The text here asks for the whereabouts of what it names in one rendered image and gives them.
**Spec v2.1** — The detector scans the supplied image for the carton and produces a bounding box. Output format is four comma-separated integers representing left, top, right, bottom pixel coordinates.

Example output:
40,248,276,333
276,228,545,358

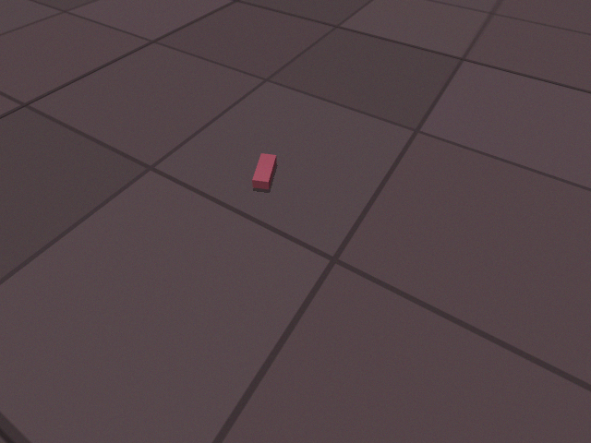
252,153,276,189

